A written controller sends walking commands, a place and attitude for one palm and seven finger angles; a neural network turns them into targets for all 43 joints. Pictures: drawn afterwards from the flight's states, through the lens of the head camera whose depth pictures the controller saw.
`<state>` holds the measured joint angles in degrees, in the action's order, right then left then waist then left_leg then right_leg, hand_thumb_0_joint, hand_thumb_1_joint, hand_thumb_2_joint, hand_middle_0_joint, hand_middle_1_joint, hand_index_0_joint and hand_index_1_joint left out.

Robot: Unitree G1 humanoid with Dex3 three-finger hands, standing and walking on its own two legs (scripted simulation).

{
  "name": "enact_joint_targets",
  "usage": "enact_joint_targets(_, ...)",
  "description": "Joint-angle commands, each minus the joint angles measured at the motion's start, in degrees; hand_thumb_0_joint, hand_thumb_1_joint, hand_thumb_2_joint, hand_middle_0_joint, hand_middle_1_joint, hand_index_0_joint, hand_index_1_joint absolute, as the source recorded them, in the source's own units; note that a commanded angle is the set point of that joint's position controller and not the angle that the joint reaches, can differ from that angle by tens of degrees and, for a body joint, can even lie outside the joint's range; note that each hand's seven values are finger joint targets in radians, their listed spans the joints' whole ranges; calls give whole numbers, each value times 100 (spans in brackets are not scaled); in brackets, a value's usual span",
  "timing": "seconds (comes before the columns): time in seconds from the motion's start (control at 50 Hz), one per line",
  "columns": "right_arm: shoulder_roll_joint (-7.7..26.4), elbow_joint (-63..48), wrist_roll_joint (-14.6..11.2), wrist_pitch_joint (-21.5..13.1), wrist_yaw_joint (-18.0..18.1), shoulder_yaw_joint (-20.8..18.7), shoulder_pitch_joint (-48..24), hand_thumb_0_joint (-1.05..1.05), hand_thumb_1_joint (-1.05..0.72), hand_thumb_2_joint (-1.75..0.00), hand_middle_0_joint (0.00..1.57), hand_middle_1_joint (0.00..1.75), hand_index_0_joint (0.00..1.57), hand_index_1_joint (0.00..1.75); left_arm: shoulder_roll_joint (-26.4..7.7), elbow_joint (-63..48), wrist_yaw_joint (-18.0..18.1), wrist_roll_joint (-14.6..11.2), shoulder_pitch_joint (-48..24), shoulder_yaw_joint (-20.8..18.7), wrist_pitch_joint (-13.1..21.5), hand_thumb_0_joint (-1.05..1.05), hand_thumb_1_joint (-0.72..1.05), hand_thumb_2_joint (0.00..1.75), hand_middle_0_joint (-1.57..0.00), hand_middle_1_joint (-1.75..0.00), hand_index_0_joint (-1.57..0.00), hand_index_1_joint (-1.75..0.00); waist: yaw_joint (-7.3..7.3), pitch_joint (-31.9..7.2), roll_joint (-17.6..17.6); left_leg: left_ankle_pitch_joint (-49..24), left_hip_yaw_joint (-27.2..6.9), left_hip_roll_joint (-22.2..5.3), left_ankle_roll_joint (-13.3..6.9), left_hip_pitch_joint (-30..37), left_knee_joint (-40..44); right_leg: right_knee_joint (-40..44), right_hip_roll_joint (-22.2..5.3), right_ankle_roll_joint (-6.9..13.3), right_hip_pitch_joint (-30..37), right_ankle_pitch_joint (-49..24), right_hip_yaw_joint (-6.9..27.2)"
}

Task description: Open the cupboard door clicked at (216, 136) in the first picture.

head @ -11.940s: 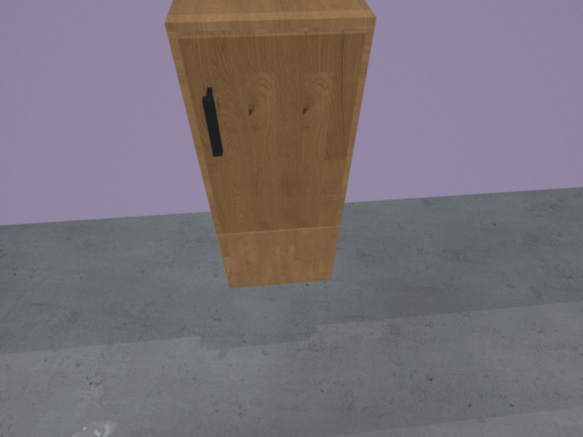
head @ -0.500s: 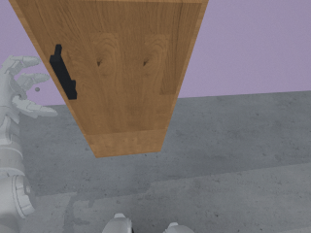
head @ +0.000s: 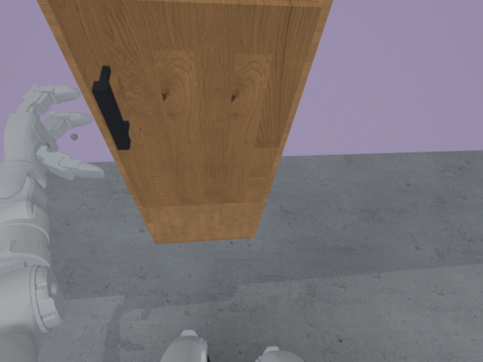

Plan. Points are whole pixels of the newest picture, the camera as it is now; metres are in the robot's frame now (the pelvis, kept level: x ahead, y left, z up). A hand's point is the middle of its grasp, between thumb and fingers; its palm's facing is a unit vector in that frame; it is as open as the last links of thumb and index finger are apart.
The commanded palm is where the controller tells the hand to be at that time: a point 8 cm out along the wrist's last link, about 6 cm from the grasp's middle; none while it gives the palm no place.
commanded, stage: slide the fingers in behind the handle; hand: left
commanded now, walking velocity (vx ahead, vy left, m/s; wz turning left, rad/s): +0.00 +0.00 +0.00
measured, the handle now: (115, 110) +0.51 +0.22 +0.08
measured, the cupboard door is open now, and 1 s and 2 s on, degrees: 0 0 0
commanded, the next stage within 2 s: close the thumb around the handle in 1.70 s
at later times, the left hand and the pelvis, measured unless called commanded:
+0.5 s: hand (90, 135) +0.45 +0.24 +0.08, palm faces +0.08 -1.00 +0.01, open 14.0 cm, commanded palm +0.43 +0.28 +0.08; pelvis +0.00 +0.00 +0.00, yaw -1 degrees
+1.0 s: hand (114, 134) +0.46 +0.21 +0.08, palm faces +0.09 -1.00 +0.00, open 14.0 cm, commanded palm +0.43 +0.25 +0.08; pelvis +0.00 +0.00 +0.00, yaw +0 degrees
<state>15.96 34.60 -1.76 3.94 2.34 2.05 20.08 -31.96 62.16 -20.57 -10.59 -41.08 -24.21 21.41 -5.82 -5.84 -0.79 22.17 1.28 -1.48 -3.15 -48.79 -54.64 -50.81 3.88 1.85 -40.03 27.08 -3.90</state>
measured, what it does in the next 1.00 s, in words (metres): stands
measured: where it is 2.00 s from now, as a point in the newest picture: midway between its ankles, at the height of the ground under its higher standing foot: outside the picture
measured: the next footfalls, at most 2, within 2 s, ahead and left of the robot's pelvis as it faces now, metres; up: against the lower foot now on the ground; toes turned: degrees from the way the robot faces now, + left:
none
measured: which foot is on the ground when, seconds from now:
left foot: down 0.00-1.00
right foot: down 0.00-1.00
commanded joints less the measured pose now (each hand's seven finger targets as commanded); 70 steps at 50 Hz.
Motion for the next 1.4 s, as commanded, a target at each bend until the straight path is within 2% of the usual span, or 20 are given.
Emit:
enact_joint_targets(0.0,1076,-395,-10,-102,102,-385,666,0,-90,-90,20,30,20,30,-1764,-1187,-4,-98,-2214,-383,359,0,-50,30,-30,-120,-30,-120,-1,-2366,-651,-1812,-507,-20,60,2594,553,648,33,-51,-36,-1785,314)
enact_joint_targets(0.06,1049,-404,-11,-98,88,-377,657,0,-90,-90,20,30,20,30,-1764,-1372,0,-98,-2310,-367,400,0,-50,30,-30,-120,-30,-120,-4,-2429,-841,-1927,-487,-23,70,2679,528,612,44,-52,-59,-1865,310)
enact_joint_targets(0.14,1061,-393,-17,-98,102,-369,683,0,-90,-90,20,30,20,30,-1685,-1115,-22,-162,-2192,-350,365,0,-50,30,-30,-120,-30,-120,-60,-2103,-460,-1625,-467,-12,28,2326,568,695,54,-58,36,-1726,325)
enact_joint_targets(0.18,1031,-400,-24,-105,91,-383,662,0,-90,-90,20,30,20,30,-1516,-1256,-51,-139,-2178,-191,366,0,-50,30,-30,-120,-30,-120,-39,-2222,-850,-1705,-442,-13,54,2542,562,676,43,-53,-96,-1753,318)
enact_joint_targets(0.26,1043,-405,-21,-90,71,-406,696,0,-90,-90,20,30,20,30,-1529,-1319,18,-180,-1932,-302,358,0,-50,30,-30,-120,-30,-120,25,-2277,-621,-1848,-473,-31,63,2584,582,655,60,-50,-41,-1843,287)
enact_joint_targets(0.3,1011,-402,-28,-88,59,-393,674,0,-90,-90,20,30,20,30,-1249,-1343,55,-160,-2119,-44,308,0,-50,30,-30,-120,-30,-120,-73,-2065,-675,-1710,-495,-36,64,2575,613,686,52,-55,-217,-1699,255)
enact_joint_targets(0.34,1028,-392,-5,-95,59,-399,701,0,-90,-90,20,30,20,30,-1292,-1387,151,-135,-2246,-85,321,0,-50,30,-30,-120,-30,-120,-78,-2036,-680,-1667,-532,-34,64,2596,613,681,56,-34,-266,-1607,250)
enact_joint_targets(0.46,1003,-381,13,-128,17,-415,688,0,-90,-90,20,30,20,30,-1253,-1573,364,-63,-2202,-138,446,0,-50,30,-30,-120,-30,-120,-16,-2423,-668,-1898,-546,-52,98,2819,561,594,52,-44,-195,-1752,257)
enact_joint_targets(0.52,985,-375,5,-126,3,-392,655,0,-90,-90,20,30,20,30,-1056,-1381,401,-39,-2313,47,366,0,-50,30,-30,-120,-30,-120,-106,-2051,-581,-1595,-531,-41,85,2588,602,651,49,-60,-273,-1587,249)
enact_joint_targets(0.56,1000,-401,6,-121,10,-397,666,0,-90,-90,20,30,20,30,-1145,-1461,445,-16,-2307,-24,383,0,-50,30,-30,-120,-30,-120,-58,-2268,-628,-1801,-532,-41,87,2683,587,606,42,-50,-188,-1757,269)
enact_joint_targets(0.64,938,-369,34,-148,-44,-420,676,0,-90,-90,20,30,20,30,-624,-1797,560,-19,-2471,338,446,0,-50,30,-30,-120,-30,-120,-112,-2353,-833,-2108,-684,-83,150,3152,561,563,67,-9,-463,-1717,177)
enact_joint_targets(0.78,940,-404,31,-113,-87,-422,657,0,-90,-90,20,30,20,30,-669,-1515,816,38,-2092,179,302,0,-50,30,-30,-120,-30,-120,-13,-2193,-431,-1894,-543,-23,116,2723,596,614,42,-52,-156,-1827,224)
enact_joint_targets(0.84,930,-383,49,-118,-84,-405,657,0,-90,-90,20,30,20,30,-669,-1572,875,82,-2391,214,385,0,-50,30,-30,-120,-30,-120,-93,-2108,-366,-1741,-520,-3,86,2570,554,611,31,-57,-122,-1817,264)
enact_joint_targets(0.92,912,-351,46,-130,-91,-397,637,0,-90,-90,20,30,20,30,-722,-1516,903,129,-2472,203,488,0,-50,30,-30,-120,-30,-120,-69,-2159,-538,-1652,-495,5,99,2534,532,594,23,-56,-109,-1788,313)
enact_joint_targets(1.0,880,-352,40,-151,-111,-424,617,0,-90,-90,20,30,20,30,-459,-1629,906,93,-2331,357,534,0,-50,30,-30,-120,-30,-120,-44,-2395,-700,-1871,-483,7,118,2784,510,568,35,-42,-93,-1926,290)
enact_joint_targets(1.1,879,-323,27,-129,-128,-414,631,0,-90,-90,20,30,20,30,-277,-1348,956,82,-2431,509,363,0,-50,30,-30,-120,-30,-120,-153,-1925,-320,-1480,-443,35,66,2354,547,668,23,-89,-125,-1799,316)
enact_joint_targets(1.16,886,-303,56,-156,-119,-418,654,0,-90,-90,20,30,20,30,-492,-1491,1100,133,-2649,317,440,0,-50,30,-30,-120,-30,-120,-87,-2163,-427,-1472,-459,46,66,2404,516,625,4,-74,-72,-1753,350)
enact_joint_targets(1.28,827,-245,66,-217,-160,-431,649,0,-90,-90,20,30,20,30,-61,-1455,1170,213,-2740,690,591,0,-50,30,-30,-120,-30,-120,-199,-2249,-544,-1515,-434,53,76,2521,428,602,7,-82,-192,-1833,376)
enact_joint_targets(1.34,885,-232,82,-212,-158,-435,702,0,-90,-90,20,30,20,30,-378,-1426,1155,202,-2699,442,593,0,-50,30,-30,-120,-30,-120,-147,-2366,-371,-1560,-413,77,44,2352,387,575,4,-86,39,-1972,426)
enact_joint_targets(1.38,855,-247,52,-202,-148,-422,667,0,-90,-90,20,30,20,30,-335,-1321,1101,201,-2645,493,544,0,-50,30,-30,-120,-30,-120,-162,-2259,-356,-1467,-380,78,43,2258,403,611,-3,-106,41,-1957,441)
